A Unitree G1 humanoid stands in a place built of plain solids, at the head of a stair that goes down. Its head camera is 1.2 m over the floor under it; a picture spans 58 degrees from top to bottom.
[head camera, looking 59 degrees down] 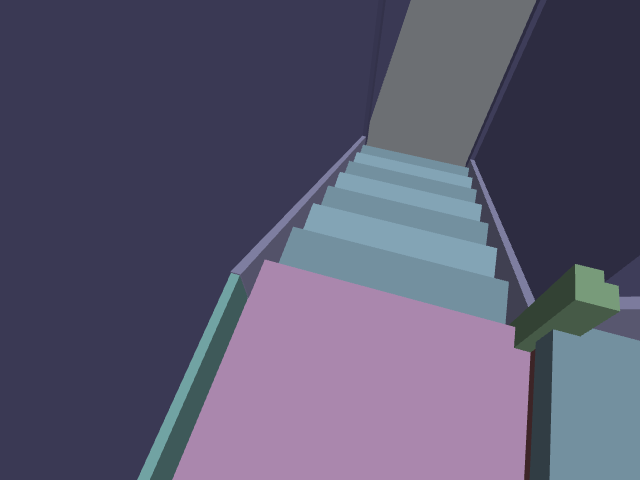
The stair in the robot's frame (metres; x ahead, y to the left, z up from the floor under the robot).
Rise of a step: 0.18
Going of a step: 0.25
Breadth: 0.80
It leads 17 degrees to the right of straight ahead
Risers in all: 8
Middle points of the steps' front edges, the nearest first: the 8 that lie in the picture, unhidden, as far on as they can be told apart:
0.54 -0.19 0.00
0.77 -0.28 -0.18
1.01 -0.35 -0.36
1.25 -0.42 -0.54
1.49 -0.50 -0.71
1.73 -0.57 -0.89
1.97 -0.64 -1.07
2.20 -0.71 -1.25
